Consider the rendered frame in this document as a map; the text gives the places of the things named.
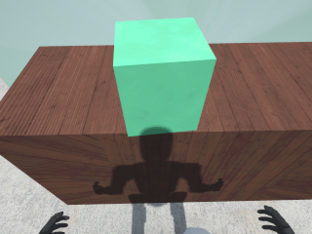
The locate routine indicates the right robot hand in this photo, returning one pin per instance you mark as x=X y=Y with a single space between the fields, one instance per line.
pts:
x=281 y=227

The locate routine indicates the left robot hand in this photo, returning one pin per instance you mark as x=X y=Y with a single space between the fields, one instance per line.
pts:
x=51 y=225

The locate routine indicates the carton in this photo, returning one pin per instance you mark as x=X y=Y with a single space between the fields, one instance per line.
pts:
x=163 y=69

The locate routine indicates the pedestal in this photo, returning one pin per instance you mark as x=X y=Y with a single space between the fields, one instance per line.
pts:
x=62 y=124

